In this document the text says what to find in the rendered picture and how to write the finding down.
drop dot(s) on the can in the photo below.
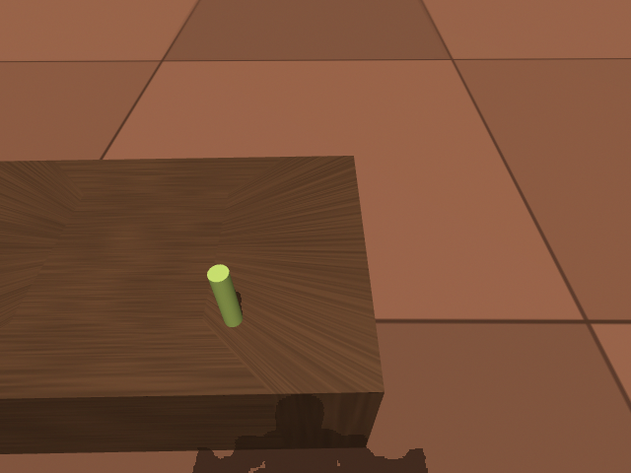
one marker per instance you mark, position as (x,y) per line
(223,289)

